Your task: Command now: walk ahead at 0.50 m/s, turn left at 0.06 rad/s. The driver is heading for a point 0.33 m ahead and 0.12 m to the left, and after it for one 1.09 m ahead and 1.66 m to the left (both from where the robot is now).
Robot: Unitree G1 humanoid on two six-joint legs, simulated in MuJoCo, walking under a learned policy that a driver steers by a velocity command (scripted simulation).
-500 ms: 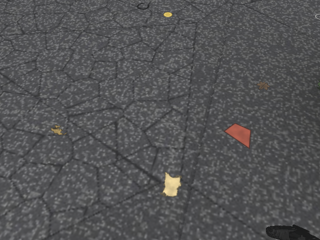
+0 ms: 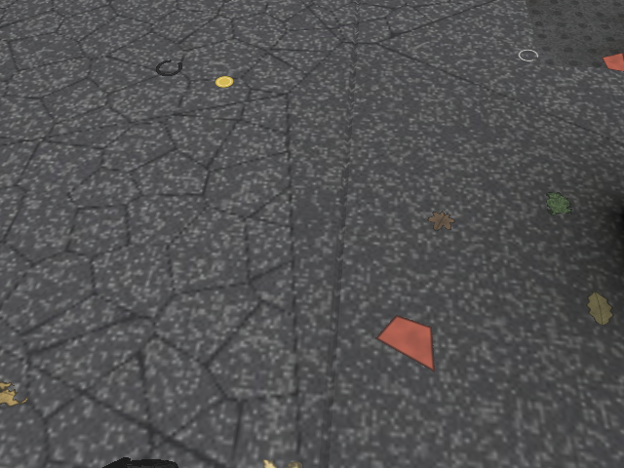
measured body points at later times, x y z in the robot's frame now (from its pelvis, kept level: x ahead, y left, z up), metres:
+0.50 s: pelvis +0.23 -0.01 +0.00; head +0.27 +0.00 +0.44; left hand +0.18 +0.24 -0.14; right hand +0.44 -0.20 -0.13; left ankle +0.35 +0.10 -0.71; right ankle +0.14 -0.10 -0.73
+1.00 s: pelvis +0.31 -0.01 +0.00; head +0.33 +0.01 +0.45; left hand +0.30 +0.29 -0.12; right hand +0.52 -0.21 -0.12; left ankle +0.34 +0.08 -0.73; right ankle +0.39 -0.13 -0.70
